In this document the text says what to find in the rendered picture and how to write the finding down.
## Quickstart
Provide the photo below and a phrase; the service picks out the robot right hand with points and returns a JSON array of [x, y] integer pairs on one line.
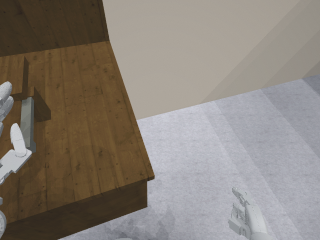
[[251, 218]]

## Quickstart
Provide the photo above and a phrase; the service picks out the tap lever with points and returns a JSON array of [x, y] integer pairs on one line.
[[27, 123]]

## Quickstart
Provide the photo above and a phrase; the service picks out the robot left hand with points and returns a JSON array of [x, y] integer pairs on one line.
[[16, 158]]

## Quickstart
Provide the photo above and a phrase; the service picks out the counter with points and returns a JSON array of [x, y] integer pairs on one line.
[[91, 165]]

